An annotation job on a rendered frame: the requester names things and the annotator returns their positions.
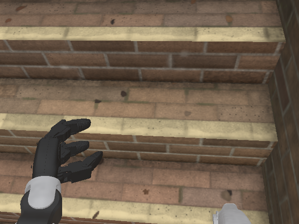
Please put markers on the right robot shin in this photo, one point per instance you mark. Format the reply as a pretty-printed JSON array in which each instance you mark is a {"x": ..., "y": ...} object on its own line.
[{"x": 229, "y": 206}]

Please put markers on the robot left hand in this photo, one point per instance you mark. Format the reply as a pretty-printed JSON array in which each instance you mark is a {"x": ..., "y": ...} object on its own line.
[{"x": 52, "y": 151}]

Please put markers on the right robot thigh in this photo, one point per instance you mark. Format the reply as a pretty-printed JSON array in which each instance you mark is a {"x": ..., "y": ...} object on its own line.
[{"x": 230, "y": 216}]

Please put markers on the robot left forearm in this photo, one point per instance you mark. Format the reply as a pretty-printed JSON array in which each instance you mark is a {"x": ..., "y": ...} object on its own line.
[{"x": 42, "y": 202}]

